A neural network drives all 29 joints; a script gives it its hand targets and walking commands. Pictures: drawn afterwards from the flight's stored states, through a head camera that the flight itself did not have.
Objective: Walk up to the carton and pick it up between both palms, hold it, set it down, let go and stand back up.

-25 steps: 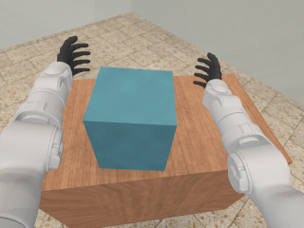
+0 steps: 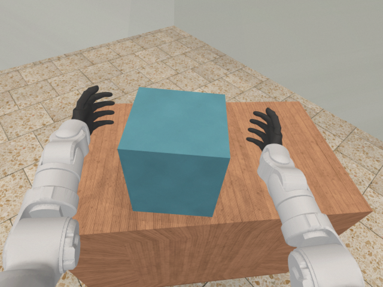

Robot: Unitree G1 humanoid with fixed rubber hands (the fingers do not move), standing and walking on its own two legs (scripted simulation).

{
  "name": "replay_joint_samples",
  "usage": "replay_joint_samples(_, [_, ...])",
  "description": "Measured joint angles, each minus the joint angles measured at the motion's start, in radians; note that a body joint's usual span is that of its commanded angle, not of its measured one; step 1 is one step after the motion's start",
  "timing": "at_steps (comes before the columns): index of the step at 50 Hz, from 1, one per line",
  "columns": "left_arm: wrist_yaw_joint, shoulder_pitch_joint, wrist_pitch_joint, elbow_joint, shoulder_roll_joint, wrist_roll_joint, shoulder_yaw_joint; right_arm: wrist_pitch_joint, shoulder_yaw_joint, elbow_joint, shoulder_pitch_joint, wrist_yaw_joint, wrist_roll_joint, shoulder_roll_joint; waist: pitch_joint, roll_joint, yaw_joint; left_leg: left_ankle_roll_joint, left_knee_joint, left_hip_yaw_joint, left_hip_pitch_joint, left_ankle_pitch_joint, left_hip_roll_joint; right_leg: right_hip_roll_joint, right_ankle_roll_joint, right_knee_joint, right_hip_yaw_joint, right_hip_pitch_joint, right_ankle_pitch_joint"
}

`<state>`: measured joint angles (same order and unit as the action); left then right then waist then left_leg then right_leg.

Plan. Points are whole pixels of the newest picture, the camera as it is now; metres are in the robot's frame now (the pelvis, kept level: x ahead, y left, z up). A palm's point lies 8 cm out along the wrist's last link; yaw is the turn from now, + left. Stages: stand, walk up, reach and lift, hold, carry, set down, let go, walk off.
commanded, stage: set down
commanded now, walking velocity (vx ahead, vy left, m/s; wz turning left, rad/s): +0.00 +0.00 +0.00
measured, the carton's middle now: (177, 154) +0.42 +0.04 +0.01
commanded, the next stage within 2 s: none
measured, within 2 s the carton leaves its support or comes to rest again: neither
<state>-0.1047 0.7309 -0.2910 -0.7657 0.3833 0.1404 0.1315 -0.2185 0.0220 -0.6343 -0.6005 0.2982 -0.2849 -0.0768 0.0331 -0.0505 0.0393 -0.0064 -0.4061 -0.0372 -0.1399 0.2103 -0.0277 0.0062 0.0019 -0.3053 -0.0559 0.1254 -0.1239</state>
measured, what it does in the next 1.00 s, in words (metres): stands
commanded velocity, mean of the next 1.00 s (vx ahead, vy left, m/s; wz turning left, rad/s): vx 0.00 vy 0.00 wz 0.00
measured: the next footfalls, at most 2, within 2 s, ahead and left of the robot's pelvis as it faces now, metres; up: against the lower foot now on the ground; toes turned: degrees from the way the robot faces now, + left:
none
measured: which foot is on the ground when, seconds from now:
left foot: down 0.00-1.00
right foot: down 0.00-1.00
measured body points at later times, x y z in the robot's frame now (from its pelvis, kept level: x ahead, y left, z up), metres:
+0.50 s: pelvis +0.01 +0.00 +0.00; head +0.00 +0.03 +0.45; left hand +0.34 +0.24 +0.05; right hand +0.31 -0.16 +0.04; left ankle +0.01 +0.11 -0.75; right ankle +0.03 -0.12 -0.75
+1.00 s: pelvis +0.01 +0.01 +0.00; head +0.01 +0.03 +0.45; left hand +0.27 +0.25 +0.00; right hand +0.25 -0.17 +0.00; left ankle +0.01 +0.11 -0.75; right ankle +0.03 -0.12 -0.75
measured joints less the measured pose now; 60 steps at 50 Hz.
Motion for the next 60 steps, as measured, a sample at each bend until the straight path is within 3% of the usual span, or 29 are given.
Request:
replay_joint_samples(20, [-0.013, -0.331, 0.140, 0.197, -0.070, 0.007, -0.014, 0.140, -0.012, 0.182, 0.330, -0.030, 0.079, 0.053, 0.035, 0.020, -0.029, -0.007, 0.000, -0.001, 0.036, 0.008, 0.009, -0.009, -0.006, -0.011, 0.002, -0.031, -0.014])
replay_joint_samples(38, [-0.018, -0.655, 0.301, 0.372, -0.073, 0.064, -0.076, 0.257, -0.037, 0.353, 0.652, -0.074, 0.116, 0.054, 0.037, 0.033, -0.046, -0.010, -0.006, 0.002, 0.049, 0.028, 0.013, -0.012, -0.009, -0.008, -0.001, -0.050, -0.031])
replay_joint_samples(48, [-0.007, -0.766, 0.426, 0.365, -0.070, 0.082, -0.115, 0.337, -0.039, 0.343, 0.744, -0.106, 0.130, 0.050, 0.037, 0.034, -0.058, -0.013, -0.015, -0.004, 0.037, 0.034, 0.013, -0.013, -0.011, -0.023, 0.006, -0.033, -0.036])
replay_joint_samples(60, [0.004, -0.833, 0.522, 0.307, -0.076, 0.072, -0.145, 0.431, -0.040, 0.245, 0.783, -0.141, 0.149, 0.044, 0.031, 0.039, -0.060, -0.012, -0.039, -0.010, 0.021, 0.046, 0.011, -0.011, -0.010, -0.052, 0.013, -0.012, -0.049])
